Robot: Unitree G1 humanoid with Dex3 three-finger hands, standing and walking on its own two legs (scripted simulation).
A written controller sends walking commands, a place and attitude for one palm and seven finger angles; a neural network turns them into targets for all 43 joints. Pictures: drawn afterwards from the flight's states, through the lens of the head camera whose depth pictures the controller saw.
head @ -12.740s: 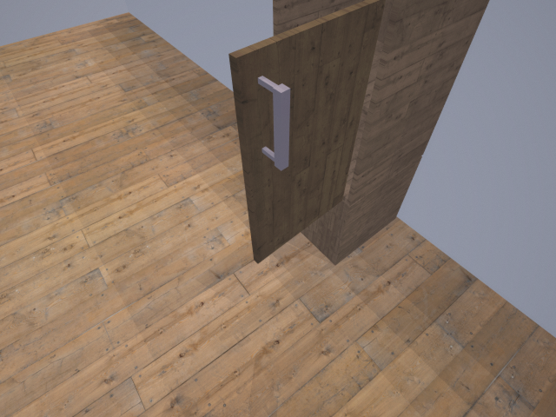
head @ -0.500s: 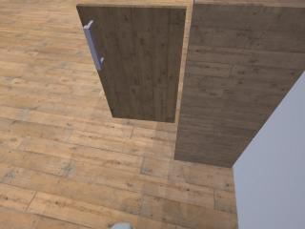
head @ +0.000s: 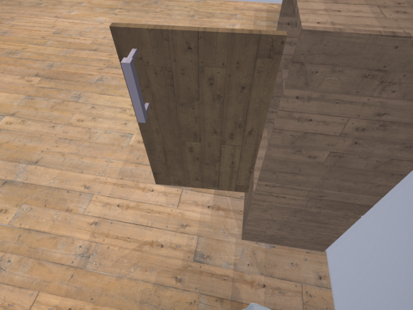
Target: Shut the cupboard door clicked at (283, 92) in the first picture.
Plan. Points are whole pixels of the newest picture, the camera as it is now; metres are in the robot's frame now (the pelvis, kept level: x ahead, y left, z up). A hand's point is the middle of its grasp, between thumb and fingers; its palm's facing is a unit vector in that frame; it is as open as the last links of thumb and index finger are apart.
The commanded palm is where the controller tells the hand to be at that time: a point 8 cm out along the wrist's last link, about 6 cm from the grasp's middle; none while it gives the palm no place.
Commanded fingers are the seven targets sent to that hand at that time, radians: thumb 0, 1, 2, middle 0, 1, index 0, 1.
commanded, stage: come to a stop and stand still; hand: left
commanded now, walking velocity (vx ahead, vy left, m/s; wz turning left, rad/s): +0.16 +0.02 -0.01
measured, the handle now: (138, 88) +0.55 +0.20 +0.12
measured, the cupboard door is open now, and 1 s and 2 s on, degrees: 93 93 93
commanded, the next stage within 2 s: look again from close up in 0.96 s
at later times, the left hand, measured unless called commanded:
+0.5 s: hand out of the picture +0.13 +0.21 -0.18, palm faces +0.05 -0.98 -0.22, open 7.3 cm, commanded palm none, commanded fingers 0.00 0.90 0.90 -0.20 -0.30 -0.20 -0.30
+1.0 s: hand out of the picture +0.10 +0.17 -0.17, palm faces +0.01 -0.98 -0.20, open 7.3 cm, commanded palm none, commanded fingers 0.00 0.90 0.90 -0.20 -0.30 -0.20 -0.30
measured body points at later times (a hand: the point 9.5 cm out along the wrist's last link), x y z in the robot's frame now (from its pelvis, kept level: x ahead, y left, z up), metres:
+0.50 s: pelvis +0.08 +0.02 +0.00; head +0.12 +0.03 +0.44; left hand +0.13 +0.26 -0.16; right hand +0.11 -0.21 -0.16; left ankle +0.10 +0.13 -0.74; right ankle +0.04 -0.10 -0.70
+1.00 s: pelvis +0.08 -0.01 +0.00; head +0.09 -0.01 +0.45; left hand +0.10 +0.22 -0.16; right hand +0.08 -0.23 -0.16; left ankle +0.08 +0.12 -0.74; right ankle +0.03 -0.10 -0.74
